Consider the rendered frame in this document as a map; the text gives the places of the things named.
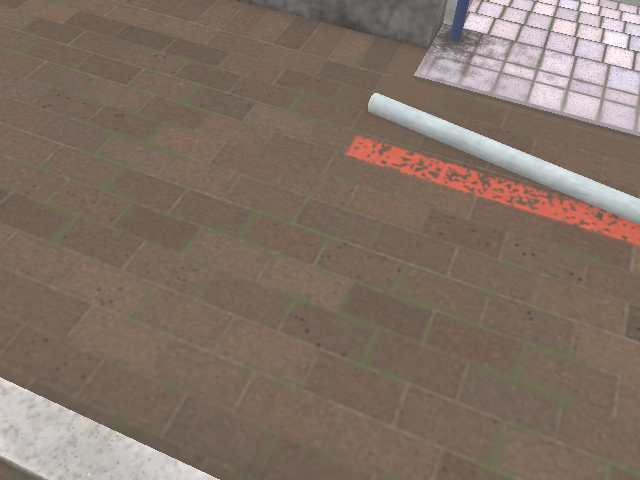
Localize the stairs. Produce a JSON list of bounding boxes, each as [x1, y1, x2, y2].
[[463, 0, 640, 71]]

